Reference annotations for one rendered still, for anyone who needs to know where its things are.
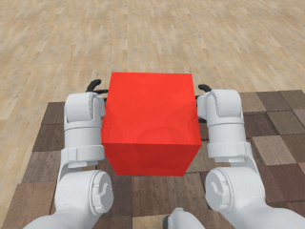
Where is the left robot upper arm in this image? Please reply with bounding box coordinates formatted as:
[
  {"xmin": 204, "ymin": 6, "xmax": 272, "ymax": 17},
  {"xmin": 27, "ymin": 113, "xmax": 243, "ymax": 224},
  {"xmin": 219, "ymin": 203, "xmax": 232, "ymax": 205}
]
[{"xmin": 23, "ymin": 170, "xmax": 114, "ymax": 229}]

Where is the right robot upper arm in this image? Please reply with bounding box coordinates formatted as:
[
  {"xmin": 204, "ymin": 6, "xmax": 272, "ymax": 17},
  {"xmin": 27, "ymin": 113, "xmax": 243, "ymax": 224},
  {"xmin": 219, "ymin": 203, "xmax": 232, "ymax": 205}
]
[{"xmin": 205, "ymin": 166, "xmax": 305, "ymax": 229}]

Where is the robot right forearm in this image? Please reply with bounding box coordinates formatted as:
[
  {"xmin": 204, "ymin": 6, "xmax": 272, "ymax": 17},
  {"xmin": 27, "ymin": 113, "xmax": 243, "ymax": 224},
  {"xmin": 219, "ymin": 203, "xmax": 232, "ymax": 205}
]
[{"xmin": 197, "ymin": 89, "xmax": 266, "ymax": 197}]

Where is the right robot hand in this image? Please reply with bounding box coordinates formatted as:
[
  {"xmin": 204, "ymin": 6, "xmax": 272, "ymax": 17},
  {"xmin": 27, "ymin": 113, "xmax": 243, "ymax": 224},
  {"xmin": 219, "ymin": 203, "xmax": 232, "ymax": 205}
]
[{"xmin": 195, "ymin": 84, "xmax": 212, "ymax": 123}]

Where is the left robot hand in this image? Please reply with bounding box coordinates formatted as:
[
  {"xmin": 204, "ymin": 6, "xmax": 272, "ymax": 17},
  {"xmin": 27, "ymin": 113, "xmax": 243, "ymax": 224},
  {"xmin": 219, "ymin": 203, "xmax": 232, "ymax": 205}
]
[{"xmin": 85, "ymin": 79, "xmax": 109, "ymax": 118}]

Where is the robot left forearm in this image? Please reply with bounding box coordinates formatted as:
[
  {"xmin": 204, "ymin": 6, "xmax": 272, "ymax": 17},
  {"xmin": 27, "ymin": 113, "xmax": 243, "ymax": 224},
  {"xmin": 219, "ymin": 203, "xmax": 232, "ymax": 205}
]
[{"xmin": 54, "ymin": 92, "xmax": 106, "ymax": 209}]

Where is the carton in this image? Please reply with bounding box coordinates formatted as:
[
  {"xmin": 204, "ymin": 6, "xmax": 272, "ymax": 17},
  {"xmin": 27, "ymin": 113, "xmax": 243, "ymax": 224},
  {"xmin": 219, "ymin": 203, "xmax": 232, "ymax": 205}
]
[{"xmin": 101, "ymin": 72, "xmax": 202, "ymax": 177}]

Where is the right robot shin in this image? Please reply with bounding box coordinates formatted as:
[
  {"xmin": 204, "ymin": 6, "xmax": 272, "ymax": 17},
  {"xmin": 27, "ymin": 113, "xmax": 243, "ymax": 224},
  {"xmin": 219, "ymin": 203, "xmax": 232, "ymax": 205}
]
[{"xmin": 168, "ymin": 207, "xmax": 184, "ymax": 229}]

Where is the robot right thigh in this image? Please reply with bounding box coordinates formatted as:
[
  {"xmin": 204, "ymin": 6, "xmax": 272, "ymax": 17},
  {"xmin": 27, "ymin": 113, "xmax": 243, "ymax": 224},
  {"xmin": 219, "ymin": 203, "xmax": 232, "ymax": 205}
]
[{"xmin": 168, "ymin": 211, "xmax": 205, "ymax": 229}]

